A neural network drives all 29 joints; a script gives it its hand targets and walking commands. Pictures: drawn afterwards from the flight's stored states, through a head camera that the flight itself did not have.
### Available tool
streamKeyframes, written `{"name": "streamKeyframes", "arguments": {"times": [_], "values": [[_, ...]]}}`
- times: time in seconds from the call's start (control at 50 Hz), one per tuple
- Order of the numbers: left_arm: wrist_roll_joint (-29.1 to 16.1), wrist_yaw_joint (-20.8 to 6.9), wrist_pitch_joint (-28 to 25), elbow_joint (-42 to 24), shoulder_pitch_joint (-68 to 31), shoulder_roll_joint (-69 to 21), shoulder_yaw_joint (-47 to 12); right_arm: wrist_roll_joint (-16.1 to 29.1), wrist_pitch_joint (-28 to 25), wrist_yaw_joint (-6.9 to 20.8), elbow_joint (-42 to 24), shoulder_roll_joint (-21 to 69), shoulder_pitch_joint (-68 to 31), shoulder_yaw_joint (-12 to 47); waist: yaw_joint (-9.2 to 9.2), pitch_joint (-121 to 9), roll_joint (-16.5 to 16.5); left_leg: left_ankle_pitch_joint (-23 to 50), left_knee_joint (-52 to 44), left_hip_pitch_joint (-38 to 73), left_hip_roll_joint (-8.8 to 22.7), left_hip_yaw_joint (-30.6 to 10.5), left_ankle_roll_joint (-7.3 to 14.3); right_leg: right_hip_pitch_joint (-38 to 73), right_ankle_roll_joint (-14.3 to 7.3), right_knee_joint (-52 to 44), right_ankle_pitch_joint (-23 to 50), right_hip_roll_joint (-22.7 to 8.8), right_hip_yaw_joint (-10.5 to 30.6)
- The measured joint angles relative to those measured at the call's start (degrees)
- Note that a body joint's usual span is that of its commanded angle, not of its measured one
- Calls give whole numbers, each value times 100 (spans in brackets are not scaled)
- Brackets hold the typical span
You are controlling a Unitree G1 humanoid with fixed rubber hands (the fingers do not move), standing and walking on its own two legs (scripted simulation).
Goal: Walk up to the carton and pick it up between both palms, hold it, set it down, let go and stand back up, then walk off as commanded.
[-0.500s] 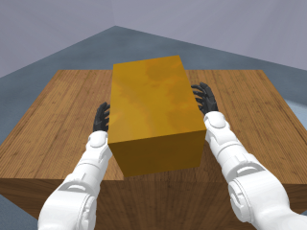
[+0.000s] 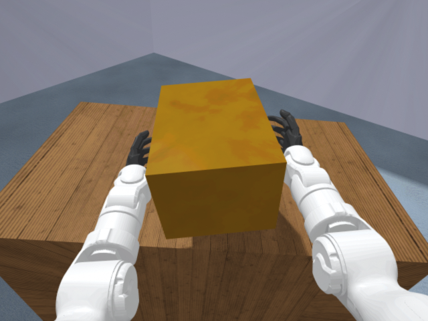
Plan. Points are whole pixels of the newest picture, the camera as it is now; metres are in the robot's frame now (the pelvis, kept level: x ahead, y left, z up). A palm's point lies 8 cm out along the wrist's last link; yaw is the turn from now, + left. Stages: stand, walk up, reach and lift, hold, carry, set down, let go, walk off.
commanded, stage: reach and lift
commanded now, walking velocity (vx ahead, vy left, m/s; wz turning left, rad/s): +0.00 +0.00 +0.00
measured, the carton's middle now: (212, 150) +0.46 +0.03 +0.13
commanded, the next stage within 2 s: hold in 1.24 s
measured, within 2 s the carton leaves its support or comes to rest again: neither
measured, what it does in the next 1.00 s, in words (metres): stands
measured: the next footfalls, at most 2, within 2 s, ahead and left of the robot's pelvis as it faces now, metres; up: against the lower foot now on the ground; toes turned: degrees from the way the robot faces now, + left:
none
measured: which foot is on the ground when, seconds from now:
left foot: down 0.00-1.00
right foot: down 0.00-1.00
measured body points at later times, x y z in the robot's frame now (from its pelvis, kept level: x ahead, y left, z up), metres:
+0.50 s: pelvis +0.02 +0.01 +0.00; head -0.02 +0.03 +0.45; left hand +0.41 +0.16 +0.13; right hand +0.42 -0.15 +0.16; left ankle +0.05 +0.15 -0.75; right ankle +0.01 -0.14 -0.75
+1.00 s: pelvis +0.02 +0.00 +0.00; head -0.01 +0.02 +0.45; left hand +0.40 +0.17 +0.15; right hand +0.40 -0.15 +0.17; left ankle +0.05 +0.15 -0.75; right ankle +0.01 -0.14 -0.75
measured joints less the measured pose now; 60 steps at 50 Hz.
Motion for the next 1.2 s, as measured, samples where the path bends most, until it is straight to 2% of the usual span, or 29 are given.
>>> {"name": "streamKeyframes", "arguments": {"times": [0.1,0.22,0.48,0.58,0.7,0.8,0.98,1.2], "values": [[107,-46,246,-263,63,-32,46,-87,111,21,-129,49,65,-108,-56,140,-80,6,-58,191,-9,13,11,186,9,-56,10,-11,9],[245,-109,577,-751,270,-106,80,-25,245,9,-474,118,327,-90,-206,347,-122,-37,-58,411,-30,-21,16,451,21,-111,-20,-30,-31],[357,-202,1188,-2027,804,-247,-21,423,709,-221,-1837,58,1078,519,-302,515,70,-210,24,618,-54,36,50,693,58,-142,-121,-61,17],[306,-244,1359,-2746,1193,-313,-49,593,1012,-380,-2660,0,1400,826,-339,531,168,-275,55,672,-44,23,52,793,62,-201,-139,-51,3],[358,-354,1609,-3290,1394,-364,14,579,1235,-459,-3161,95,1586,812,-430,610,191,-337,96,802,-58,-49,37,960,55,-168,-224,-58,-71],[465,-506,1786,-3374,1375,-370,102,470,1387,-499,-3264,169,1627,770,-462,664,154,-339,82,876,-65,-71,35,1018,48,-130,-261,-64,-94],[463,-548,1972,-3711,1416,-348,25,545,1454,-563,-3624,163,1785,800,-477,714,148,-338,128,854,-58,-81,32,1005,46,-102,-251,-54,-98],[477,-541,2055,-3528,1144,-285,67,476,1485,-514,-3406,201,1524,632,-456,619,103,-266,94,777,-47,-62,28,886,35,-68,-207,-43,-73]]}}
